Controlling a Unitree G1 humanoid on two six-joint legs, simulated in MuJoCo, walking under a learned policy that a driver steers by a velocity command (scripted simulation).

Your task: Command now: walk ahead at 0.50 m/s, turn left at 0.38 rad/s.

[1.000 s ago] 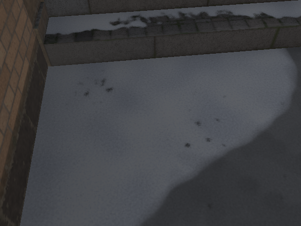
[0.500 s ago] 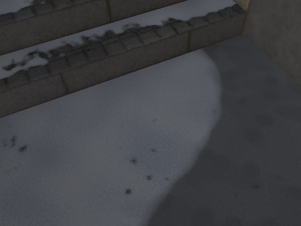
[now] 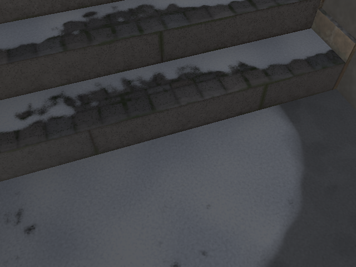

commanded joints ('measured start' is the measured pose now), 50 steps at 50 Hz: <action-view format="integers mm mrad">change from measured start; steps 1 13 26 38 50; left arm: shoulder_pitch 32 -308 -77 -70 -60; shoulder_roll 103 51 129 127 109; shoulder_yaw -3 -12 13 16 4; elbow -103 -250 -222 -126 -130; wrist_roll -24 -4 34 -3 12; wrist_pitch -75 -72 -41 -45 42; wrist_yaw -27 -16 -22 -26 -11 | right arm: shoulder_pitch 353 228 250 68 155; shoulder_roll -188 -178 -140 -46 -120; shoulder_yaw -62 -60 -47 -9 -35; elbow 19 -69 -107 -166 -148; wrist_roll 9 12 -51 -48 -16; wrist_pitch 0 24 53 91 98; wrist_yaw -22 -83 -51 4 -77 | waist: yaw -141 -77 22 -17 -30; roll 170 62 -56 -147 70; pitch -391 -45 -122 -43 -124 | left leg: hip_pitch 936 194 -168 7 400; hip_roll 356 113 48 74 292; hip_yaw -823 -293 -156 -13 -363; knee -228 -329 641 192 -211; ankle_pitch -206 141 -292 -7 464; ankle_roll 294 132 -42 -80 168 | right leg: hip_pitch -726 -506 -12 -147 -575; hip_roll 32 -47 -363 -235 -98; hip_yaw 189 86 541 -50 69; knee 765 -9 -373 -384 520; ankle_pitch -47 529 137 900 20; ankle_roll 16 95 -125 -90 48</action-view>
